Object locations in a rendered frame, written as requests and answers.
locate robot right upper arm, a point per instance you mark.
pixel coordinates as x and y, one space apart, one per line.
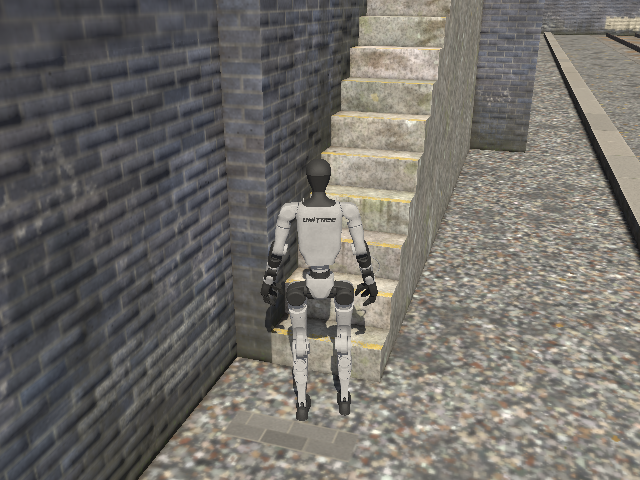
350 211

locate robot left forearm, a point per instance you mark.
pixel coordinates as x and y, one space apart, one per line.
272 266

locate right robot foot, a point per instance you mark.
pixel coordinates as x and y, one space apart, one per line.
344 407

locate humanoid robot head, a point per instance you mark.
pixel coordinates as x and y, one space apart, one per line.
318 173

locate robot right forearm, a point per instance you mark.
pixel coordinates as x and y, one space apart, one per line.
365 266

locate left robot hand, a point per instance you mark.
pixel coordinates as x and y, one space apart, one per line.
267 289

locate robot left upper arm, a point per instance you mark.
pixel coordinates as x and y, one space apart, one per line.
287 213

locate right robot hand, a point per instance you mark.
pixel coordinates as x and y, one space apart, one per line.
370 289

